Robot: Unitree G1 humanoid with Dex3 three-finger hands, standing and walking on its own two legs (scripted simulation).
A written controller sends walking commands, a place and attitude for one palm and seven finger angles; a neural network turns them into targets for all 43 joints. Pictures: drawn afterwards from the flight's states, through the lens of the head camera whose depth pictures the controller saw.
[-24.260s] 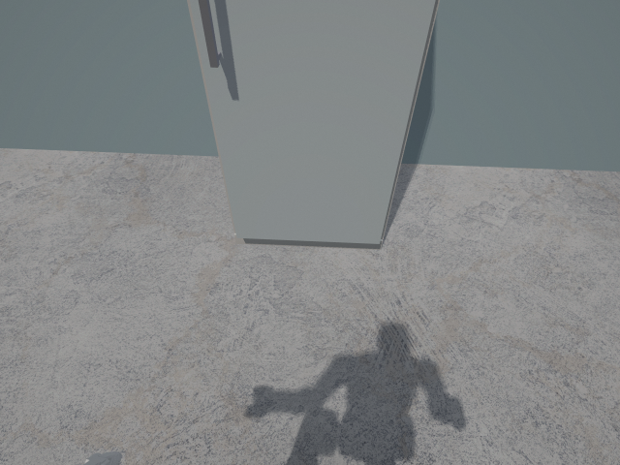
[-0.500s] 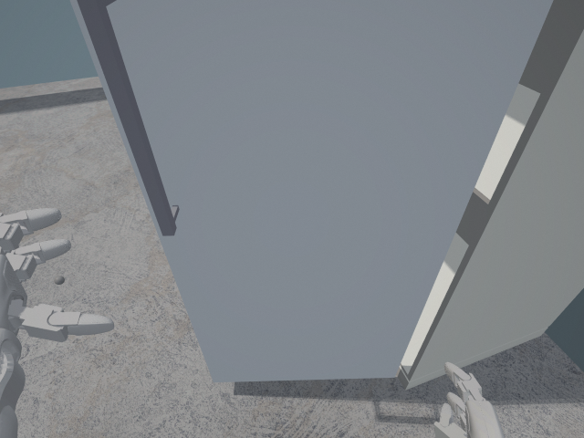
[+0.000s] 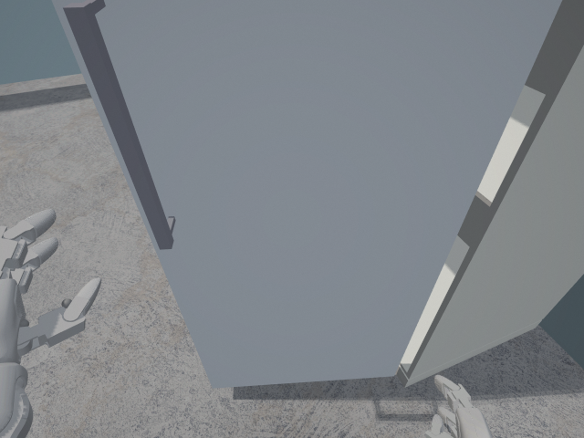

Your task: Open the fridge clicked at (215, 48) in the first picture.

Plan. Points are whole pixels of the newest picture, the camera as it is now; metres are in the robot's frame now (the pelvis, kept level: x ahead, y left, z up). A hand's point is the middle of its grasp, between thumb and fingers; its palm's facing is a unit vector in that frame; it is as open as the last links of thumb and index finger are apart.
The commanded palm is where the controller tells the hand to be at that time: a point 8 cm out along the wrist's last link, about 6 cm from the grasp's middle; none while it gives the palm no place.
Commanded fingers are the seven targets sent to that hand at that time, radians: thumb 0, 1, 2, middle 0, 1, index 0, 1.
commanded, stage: draw the hand back to the body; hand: left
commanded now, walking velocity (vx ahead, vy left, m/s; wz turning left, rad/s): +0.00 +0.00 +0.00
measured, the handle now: (137, 146) +0.40 +0.27 +0.22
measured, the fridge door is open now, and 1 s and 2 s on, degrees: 72 72 72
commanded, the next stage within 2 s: step back with the hand held close in 0.48 s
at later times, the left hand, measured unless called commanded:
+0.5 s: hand (66, 308) +0.19 +0.27 +0.16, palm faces +0.49 -0.80 -0.35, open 7.5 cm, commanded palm +0.14 +0.30 +0.17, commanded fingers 0.00 0.90 0.90 -0.20 -0.30 -0.20 -0.30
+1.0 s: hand (32, 343) +0.15 +0.28 +0.16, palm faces +0.40 -0.78 -0.49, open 7.5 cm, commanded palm +0.09 +0.31 +0.17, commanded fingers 0.00 0.90 0.90 -0.20 -0.30 -0.20 -0.30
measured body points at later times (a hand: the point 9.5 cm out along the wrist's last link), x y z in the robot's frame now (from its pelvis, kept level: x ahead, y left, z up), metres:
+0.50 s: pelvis +0.00 +0.00 +0.00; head -0.03 -0.02 +0.45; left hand +0.16 +0.31 +0.18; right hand +0.19 -0.22 -0.08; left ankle +0.01 +0.11 -0.74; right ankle -0.03 -0.12 -0.74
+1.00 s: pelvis -0.04 +0.01 +0.00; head -0.04 +0.01 +0.45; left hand +0.12 +0.32 +0.18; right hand +0.14 -0.23 -0.08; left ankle +0.01 +0.11 -0.74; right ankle -0.03 -0.12 -0.74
